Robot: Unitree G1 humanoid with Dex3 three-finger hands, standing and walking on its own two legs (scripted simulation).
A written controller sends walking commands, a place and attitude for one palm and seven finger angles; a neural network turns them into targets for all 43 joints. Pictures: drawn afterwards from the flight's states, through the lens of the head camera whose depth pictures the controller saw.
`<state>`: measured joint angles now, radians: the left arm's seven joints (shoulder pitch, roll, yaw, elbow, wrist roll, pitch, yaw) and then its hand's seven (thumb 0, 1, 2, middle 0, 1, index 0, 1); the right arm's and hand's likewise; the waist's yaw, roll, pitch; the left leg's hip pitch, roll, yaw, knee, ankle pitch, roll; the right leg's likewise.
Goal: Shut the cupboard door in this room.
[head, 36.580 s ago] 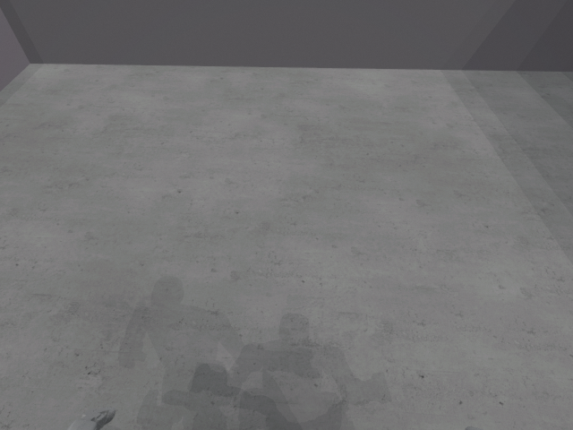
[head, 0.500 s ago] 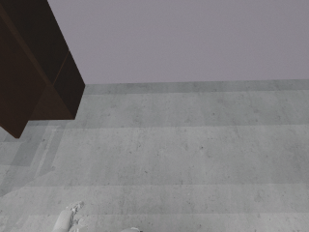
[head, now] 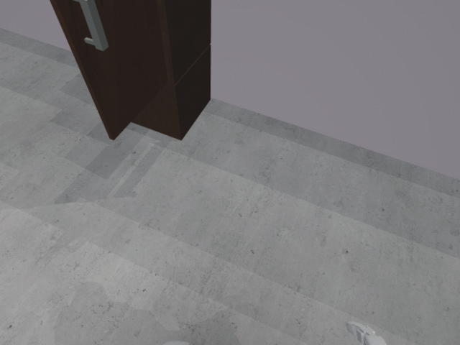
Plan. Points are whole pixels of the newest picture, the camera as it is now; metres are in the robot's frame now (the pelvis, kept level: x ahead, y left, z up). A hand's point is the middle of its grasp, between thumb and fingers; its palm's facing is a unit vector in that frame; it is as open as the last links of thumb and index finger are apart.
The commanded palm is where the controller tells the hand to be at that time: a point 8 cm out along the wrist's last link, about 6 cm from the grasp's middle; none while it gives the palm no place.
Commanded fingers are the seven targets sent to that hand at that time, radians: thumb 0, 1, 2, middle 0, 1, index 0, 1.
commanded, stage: turn to face it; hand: left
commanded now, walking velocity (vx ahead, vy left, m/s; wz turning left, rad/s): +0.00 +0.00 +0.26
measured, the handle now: (87, 22) +0.79 +0.46 +0.08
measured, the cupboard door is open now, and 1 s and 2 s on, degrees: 89 89 89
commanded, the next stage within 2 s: take the last steps up to it in 0.06 s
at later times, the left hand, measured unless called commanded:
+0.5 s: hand out of the picture +0.07 +0.17 -0.14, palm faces +0.17 -0.95 -0.24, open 7.4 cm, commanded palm none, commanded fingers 0.00 0.90 0.90 -0.20 -0.30 -0.20 -0.30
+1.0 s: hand out of the picture +0.01 +0.20 -0.17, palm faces +0.33 -0.93 -0.14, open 7.4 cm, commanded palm none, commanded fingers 0.00 0.90 0.90 -0.20 -0.30 -0.20 -0.30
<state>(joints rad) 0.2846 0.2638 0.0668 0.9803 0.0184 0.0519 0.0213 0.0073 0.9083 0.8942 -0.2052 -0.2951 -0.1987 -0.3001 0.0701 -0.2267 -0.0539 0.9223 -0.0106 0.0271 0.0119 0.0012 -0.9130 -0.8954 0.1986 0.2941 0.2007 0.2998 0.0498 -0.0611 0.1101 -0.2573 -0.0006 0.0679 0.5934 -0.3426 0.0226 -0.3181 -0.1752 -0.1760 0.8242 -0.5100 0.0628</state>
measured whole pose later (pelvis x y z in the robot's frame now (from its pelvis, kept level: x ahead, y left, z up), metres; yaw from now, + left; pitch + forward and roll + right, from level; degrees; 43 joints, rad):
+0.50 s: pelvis +0.04 -0.03 +0.01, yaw +7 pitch -2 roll +1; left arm 0.25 0.15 0.03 0.97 0.02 -0.03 0.00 0.00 0.91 0.89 -0.20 -0.29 -0.20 -0.30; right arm 0.30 -0.23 -0.07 1.06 -0.02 0.04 0.01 0.00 -0.92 -0.89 0.20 0.29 0.20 0.30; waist 0.00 0.06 0.03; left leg -0.39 -0.02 -0.02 1.02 -0.41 0.01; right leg -0.21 -0.06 -0.16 0.56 -0.32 -0.03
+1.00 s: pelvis +0.17 +0.09 -0.01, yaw +11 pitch +0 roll +0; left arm 0.49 0.11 0.04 1.18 0.02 -0.02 0.02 0.01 0.91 0.89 -0.21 -0.30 -0.20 -0.30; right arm 0.10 -0.16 -0.04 0.99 -0.02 -0.06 0.02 0.00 -0.92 -0.90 0.20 0.29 0.20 0.30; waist 0.07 -0.02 0.10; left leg -0.39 0.03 0.14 0.66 -0.26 0.06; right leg -0.14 -0.16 -0.11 0.86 -0.52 0.04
